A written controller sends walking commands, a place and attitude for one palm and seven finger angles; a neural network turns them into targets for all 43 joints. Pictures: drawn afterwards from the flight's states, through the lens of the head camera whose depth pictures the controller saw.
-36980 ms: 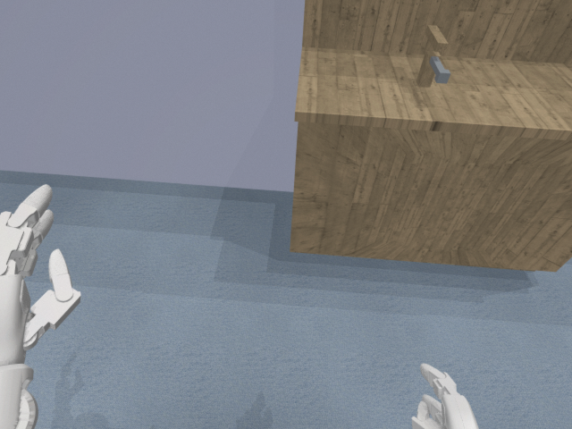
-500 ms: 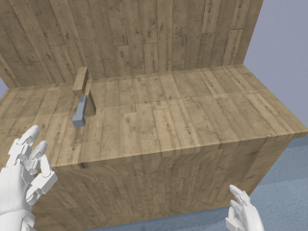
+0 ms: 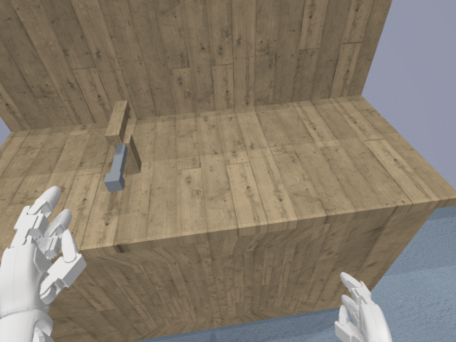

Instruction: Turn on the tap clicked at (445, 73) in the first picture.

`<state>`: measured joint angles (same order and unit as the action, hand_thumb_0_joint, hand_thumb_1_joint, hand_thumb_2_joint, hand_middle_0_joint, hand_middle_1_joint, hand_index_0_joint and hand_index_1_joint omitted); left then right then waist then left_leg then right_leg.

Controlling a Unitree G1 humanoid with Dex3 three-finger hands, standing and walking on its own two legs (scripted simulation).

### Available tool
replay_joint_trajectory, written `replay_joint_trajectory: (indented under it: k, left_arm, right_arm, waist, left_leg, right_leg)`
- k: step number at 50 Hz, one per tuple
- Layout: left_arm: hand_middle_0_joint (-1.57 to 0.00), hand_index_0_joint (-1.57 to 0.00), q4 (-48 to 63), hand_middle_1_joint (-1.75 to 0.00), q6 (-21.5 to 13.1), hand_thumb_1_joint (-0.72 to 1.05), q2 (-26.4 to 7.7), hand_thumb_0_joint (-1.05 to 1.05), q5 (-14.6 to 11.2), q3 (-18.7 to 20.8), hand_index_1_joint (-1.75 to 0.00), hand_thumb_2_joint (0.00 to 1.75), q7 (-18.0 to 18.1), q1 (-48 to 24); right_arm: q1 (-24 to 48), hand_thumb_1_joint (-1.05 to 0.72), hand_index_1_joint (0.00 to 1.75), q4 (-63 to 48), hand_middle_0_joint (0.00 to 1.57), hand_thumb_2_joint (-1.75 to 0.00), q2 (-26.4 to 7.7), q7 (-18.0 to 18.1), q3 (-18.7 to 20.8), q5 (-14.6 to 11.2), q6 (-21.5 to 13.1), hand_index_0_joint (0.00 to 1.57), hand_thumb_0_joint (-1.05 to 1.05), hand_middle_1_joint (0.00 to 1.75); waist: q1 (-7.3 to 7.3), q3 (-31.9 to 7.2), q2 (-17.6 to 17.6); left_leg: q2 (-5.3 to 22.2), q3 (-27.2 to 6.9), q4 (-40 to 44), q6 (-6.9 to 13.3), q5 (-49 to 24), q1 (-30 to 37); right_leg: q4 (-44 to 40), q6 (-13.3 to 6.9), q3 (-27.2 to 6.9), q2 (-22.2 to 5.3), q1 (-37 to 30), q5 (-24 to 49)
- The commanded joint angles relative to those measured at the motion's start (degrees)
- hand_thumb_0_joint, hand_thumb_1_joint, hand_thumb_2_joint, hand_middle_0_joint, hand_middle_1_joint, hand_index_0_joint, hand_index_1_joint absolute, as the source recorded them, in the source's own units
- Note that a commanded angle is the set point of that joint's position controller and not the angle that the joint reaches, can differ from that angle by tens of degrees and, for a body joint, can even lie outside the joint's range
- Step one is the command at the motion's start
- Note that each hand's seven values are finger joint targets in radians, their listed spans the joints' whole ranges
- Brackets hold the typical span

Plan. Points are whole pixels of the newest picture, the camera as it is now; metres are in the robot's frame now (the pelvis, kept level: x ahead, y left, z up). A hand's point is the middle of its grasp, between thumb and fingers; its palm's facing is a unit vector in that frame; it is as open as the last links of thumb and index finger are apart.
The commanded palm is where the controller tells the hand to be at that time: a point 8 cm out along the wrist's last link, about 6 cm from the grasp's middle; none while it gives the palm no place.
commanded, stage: reach beside the lever's end, fingers flat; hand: left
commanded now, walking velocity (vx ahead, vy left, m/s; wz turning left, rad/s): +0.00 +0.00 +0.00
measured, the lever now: (114, 181) +0.37 +0.28 +0.09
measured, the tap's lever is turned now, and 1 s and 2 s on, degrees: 0 0 0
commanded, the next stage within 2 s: none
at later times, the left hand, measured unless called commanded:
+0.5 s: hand (88, 239) +0.22 +0.24 +0.13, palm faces +0.45 -0.89 -0.11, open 7.5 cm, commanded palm +0.18 +0.29 +0.13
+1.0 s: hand (90, 217) +0.26 +0.27 +0.12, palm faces +0.48 -0.87 -0.10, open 7.6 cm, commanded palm +0.23 +0.31 +0.12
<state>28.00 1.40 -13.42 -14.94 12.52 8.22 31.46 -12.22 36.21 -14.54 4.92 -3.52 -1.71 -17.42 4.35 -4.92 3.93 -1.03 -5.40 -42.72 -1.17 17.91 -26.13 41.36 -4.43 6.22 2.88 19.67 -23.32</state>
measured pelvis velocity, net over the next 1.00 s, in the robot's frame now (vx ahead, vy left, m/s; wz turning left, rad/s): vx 0.00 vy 0.01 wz -0.02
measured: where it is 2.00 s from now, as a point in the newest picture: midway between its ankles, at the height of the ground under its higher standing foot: outside the picture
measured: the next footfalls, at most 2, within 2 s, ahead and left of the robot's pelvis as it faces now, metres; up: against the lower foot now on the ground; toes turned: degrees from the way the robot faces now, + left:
none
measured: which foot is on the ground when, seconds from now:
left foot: down 0.00-1.00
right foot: down 0.00-1.00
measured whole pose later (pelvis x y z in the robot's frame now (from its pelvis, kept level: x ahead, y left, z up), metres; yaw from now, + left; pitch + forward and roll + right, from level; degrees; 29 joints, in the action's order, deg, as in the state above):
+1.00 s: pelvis +0.00 +0.01 +0.00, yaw -1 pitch +3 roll -1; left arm 3.1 -2.4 -14.5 -13.0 17.4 8.6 10.5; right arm -11.3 38.2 -14.9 4.8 -2.7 -1.2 -12.9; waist 2.3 -3.9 3.2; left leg -0.8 -4.2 -40.7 -0.8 17.0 -26.7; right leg 39.5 -4.0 5.0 3.0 20.7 -22.1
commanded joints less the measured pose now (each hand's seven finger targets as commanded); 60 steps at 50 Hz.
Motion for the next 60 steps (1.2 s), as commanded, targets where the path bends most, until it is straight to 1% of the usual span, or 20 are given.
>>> replay_joint_trajectory:
  k: [1, 9, 16, 20, 23, 24, 26, 27, 34, 35, 36, 37, 44, 46, 47, 52, 55, 56, 59, 60]
  left_arm:
    - [-0.2, -0.2, 10.91, -0.3, -4.54, 0.9, -8.98, 0.0, 0.47, 6.01, -0.3, 0.9, 0.67, -6.43]
    - [-0.2, -0.2, 7.55, -0.3, -5.11, 0.9, -8.81, 0.0, 0.42, 5.78, -0.3, 0.9, 0.49, -12.12]
    - [-0.2, -0.2, 4.89, -0.3, -5.2, 0.9, -9.35, 0.0, 1.07, 6.66, -0.3, 0.9, 0.87, -11.44]
    - [-0.2, -0.2, 3.38, -0.29, -5.46, 0.9, -9.34, 0.0, 1.04, 6.61, -0.29, 0.9, 1.54, -14.69]
    - [-0.19, -0.19, 3.01, -0.28, -5.92, 0.9, -8.63, 0.0, 1.8, 5.16, -0.28, 0.9, 2.09, -18.84]
    - [-0.19, -0.19, 1.58, -0.28, -5.95, 0.9, -9.57, 0.0, 1.71, 6.36, -0.28, 0.9, 2.35, -18.45]
    - [-0.19, -0.19, 0.52, -0.28, -5.99, 0.9, -11.09, 0.0, 2.11, 7.54, -0.28, 0.9, 2.48, -20.38]
    - [-0.19, -0.19, 0.12, -0.27, -5.97, 0.9, -9.08, 0.0, 2.24, 5.63, -0.27, 0.9, 2.34, -21.15]
    - [-0.19, -0.19, -5.36, -0.26, -5.24, 0.9, -10.83, 0.0, 1.89, 7.67, -0.26, 0.9, 1.88, -23.8]
    - [-0.18, -0.18, -4.84, -0.25, -5.29, 0.9, -10.97, 0.0, 1.88, 7.79, -0.25, 0.9, 1.78, -24.16]
    - [-0.18, -0.18, -5.84, -0.25, -5.32, 0.9, -12.26, 0.0, 2.24, 9.32, -0.25, 0.9, 2.12, -24.29]
    - [-0.18, -0.18, -6.37, -0.25, -5.51, 0.9, -10.55, 0.0, 2.09, 7.87, -0.25, 0.9, 1.92, -25.02]
    - [-0.18, -0.18, -10.82, -0.23, -7.49, 0.9, -12.56, 0.0, 1.87, 9.95, -0.23, 0.9, 1.02, -29.56]
    - [-0.18, -0.18, -10.74, -0.22, -8.15, 0.9, -13.03, 0.0, 2.41, 10.13, -0.22, 0.9, 0.72, -29.83]
    - [-0.17, -0.17, -11.37, -0.22, -8.39, 0.9, -11.43, 0.0, 2.48, 8.35, -0.22, 0.9, 0.5, -30.96]
    - [-0.17, -0.17, -15.84, -0.21, -9.28, 0.9, -12.85, 0.0, 2.46, 9.77, -0.21, 0.9, 0.3, -34.86]
    - [-0.17, -0.17, -18.3, -0.2, -9.41, 0.9, -14.39, 0.0, 2.34, 10.5, -0.2, 0.9, -0.08, -37.85]
    - [-0.17, -0.17, -19.69, -0.2, -9.33, 0.9, -16.08, 0.0, 2.69, 12.46, -0.2, 0.9, 0.23, -38.63]
    - [-0.16, -0.16, -20.55, -0.19, -10.21, 0.9, -14.93, 0.0, 2.93, 10.69, -0.19, 0.9, -0.09, -42.12]
    - [-0.16, -0.16, -21.74, -0.19, -10.31, 0.9, -15.0, 0.0, 2.87, 11.2, -0.19, 0.9, -0.16, -41.14]
  right_arm:
    - [8.08, -0.9, 0.3, -9.4, 0.2, -0.9, -5.92, 0.77, 2.44, -0.32, -3.58, 0.2, 0.0, 0.3]
    - [8.17, -0.9, 0.3, -9.0, 0.2, -0.9, -5.94, 0.84, 2.43, -0.09, -3.12, 0.2, 0.0, 0.3]
    - [7.69, -0.9, 0.3, -8.98, 0.2, -0.9, -6.03, 0.46, 2.58, -0.11, -2.58, 0.2, 0.0, 0.3]
    - [7.81, -0.9, 0.3, -9.09, 0.2, -0.9, -6.2, 0.51, 2.6, 0.14, -2.04, 0.2, 0.0, 0.3]
    - [8.18, -0.9, 0.3, -8.88, 0.2, -0.9, -6.12, 0.56, 2.43, 0.15, -1.72, 0.2, 0.0, 0.3]
    - [8.06, -0.9, 0.3, -8.68, 0.2, -0.9, -6.22, 0.66, 2.61, 0.3, -1.66, 0.2, 0.0, 0.3]
    - [8.25, -0.9, 0.3, -8.14, 0.2, -0.9, -6.26, 0.8, 2.64, 0.16, -1.29, 0.2, 0.0, 0.3]
    - [8.21, -0.9, 0.3, -8.29, 0.2, -0.9, -6.03, 0.72, 2.53, 0.21, -1.08, 0.2, 0.0, 0.3]
    - [8.15, -0.9, 0.3, -8.09, 0.2, -0.9, -6.25, 0.74, 2.64, 0.25, 0.16, 0.2, 0.0, 0.3]
    - [8.1, -0.9, 0.3, -8.32, 0.2, -0.9, -6.31, 0.69, 2.68, 0.34, 0.31, 0.2, 0.0, 0.3]
    - [8.14, -0.9, 0.3, -7.89, 0.2, -0.9, -6.25, 0.75, 2.79, 0.25, 0.52, 0.2, 0.0, 0.3]
    - [7.96, -0.9, 0.3, -7.95, 0.2, -0.9, -6.13, 0.63, 2.73, 0.28, 0.74, 0.2, 0.0, 0.3]
    - [7.39, -0.9, 0.3, -7.2, 0.2, -0.9, -6.54, 0.53, 3.18, 0.37, 1.13, 0.2, 0.0, 0.3]
    - [7.58, -0.9, 0.3, -7.11, 0.2, -0.9, -6.59, 0.53, 3.27, 0.3, 1.2, 0.2, 0.0, 0.3]
    - [7.23, -0.9, 0.3, -7.12, 0.2, -0.9, -6.45, 0.43, 3.19, 0.32, 1.23, 0.2, 0.0, 0.3]
    - [6.82, -0.9, 0.3, -6.26, 0.2, -0.9, -7.04, 0.55, 3.55, 0.35, 1.31, 0.2, 0.0, 0.3]
    - [7.12, -0.9, 0.3, -6.14, 0.2, -0.9, -7.25, 0.71, 3.5, 0.31, 1.59, 0.2, 0.0, 0.3]
    - [7.13, -0.9, 0.3, -5.6, 0.2, -0.9, -7.21, 0.82, 3.52, 0.3, 1.89, 0.2, 0.0, 0.3]
    - [7.06, -0.9, 0.3, -5.83, 0.2, -0.9, -7.14, 0.67, 3.53, 0.34, 2.11, 0.2, 0.0, 0.3]
    - [6.51, -0.9, 0.3, -5.82, 0.2, -0.9, -7.27, 0.6, 3.59, 0.54, 2.09, 0.2, 0.0, 0.3]
  waist:
    - [-0.18, -1.88, -2.7]
    - [-0.8, -3.46, -1.79]
    - [-0.12, -4.3, -1.4]
    - [-0.84, -3.52, -3.05]
    - [-1.42, -3.4, -0.97]
    - [-1.27, -3.89, -2.45]
    - [-1.36, -4.78, -1.68]
    - [-1.53, -5.43, -1.38]
    - [-1.26, -5.63, -2.94]
    - [-1.0, -6.69, -1.58]
    - [-1.08, -6.3, -2.08]
    - [-1.45, -6.24, -2.63]
    - [-1.93, -6.73, -2.5]
    - [-1.68, -8.0, -0.38]
    - [-2.27, -7.66, -0.69]
    - [-2.48, -7.96, -2.7]
    - [-2.6, -7.72, -2.02]
    - [-2.45, -7.28, -1.82]
    - [-2.82, -8.77, 0.39]
    - [-2.44, -9.49, -0.65]
  left_leg:
    - [-0.22, 0.92, 4.64, 3.36, -4.34, 5.15]
    - [-0.29, 1.02, 4.6, 3.19, -4.66, 5.52]
    - [-0.37, 1.22, 5.17, 3.0, -6.77, 5.69]
    - [-0.2, 1.15, 5.37, 3.0, -5.29, 5.27]
    - [-0.34, 0.89, 5.79, 2.97, -4.18, 5.82]
    - [-0.33, 0.93, 5.64, 3.08, -4.08, 5.72]
    - [-0.5, 1.23, 5.59, 3.13, -4.55, 5.8]
    - [-0.5, 1.31, 5.74, 3.01, -4.97, 6.37]
    - [-0.44, 1.6, 6.15, 3.0, -6.72, 6.06]
    - [-0.53, 1.71, 6.15, 2.96, -7.1, 6.23]
    - [-0.5, 1.74, 6.14, 3.03, -7.64, 6.44]
    - [-0.49, 1.79, 6.2, 2.96, -7.79, 6.51]
    - [-0.53, 2.01, 5.78, 3.08, -8.05, 6.05]
    - [-0.61, 2.18, 5.73, 3.16, -9.37, 6.84]
    - [-0.5, 2.0, 5.87, 3.1, -9.05, 7.15]
    - [-0.56, 1.68, 6.02, 3.21, -8.09, 6.57]
    - [-0.71, 1.96, 5.96, 3.29, -6.71, 5.57]
    - [-0.74, 1.95, 6.03, 3.34, -6.57, 5.32]
    - [-0.68, 1.87, 6.06, 3.23, -6.78, 6.29]
    - [-0.66, 1.65, 6.18, 3.2, -7.09, 6.08]
  right_leg:
    - [-10.92, 3.58, -4.52, -3.69, 3.64, 9.84]
    - [-10.72, 3.63, -4.91, -3.69, 3.36, 10.65]
    - [-9.87, 3.4, -4.48, -3.48, 2.0, 13.59]
    - [-10.29, 3.58, -4.5, -3.32, 2.88, 11.69]
    - [-10.23, 3.4, -4.46, -3.16, 3.7, 9.81]
    - [-10.6, 3.49, -4.71, -3.09, 3.45, 9.73]
    - [-10.77, 3.5, -5.23, -3.19, 2.68, 10.21]
    - [-10.41, 3.44, -4.97, -3.22, 2.52, 10.8]
    - [-10.76, 3.52, -5.25, -3.12, 0.95, 14.03]
    - [-10.58, 3.48, -5.3, -3.19, 0.45, 14.4]
    - [-10.67, 3.5, -5.32, -3.16, 0.44, 15.15]
    - [-10.52, 3.54, -5.1, -3.11, 0.57, 15.53]
    - [-10.46, 3.61, -5.49, -2.96, 0.67, 16.59]
    - [-10.04, 3.4, -5.55, -2.95, 0.19, 17.84]
    - [-9.82, 3.4, -5.03, -2.81, 1.05, 17.21]
    - [-9.96, 3.4, -5.06, -2.56, 1.34, 16.19]
    - [-10.57, 3.58, -5.74, -2.69, 1.58, 14.74]
    - [-10.69, 3.52, -5.79, -2.64, 1.57, 14.5]
    - [-10.16, 3.28, -5.57, -2.41, 1.92, 14.27]
    - [-9.88, 3.24, -5.29, -2.27, 1.41, 14.57]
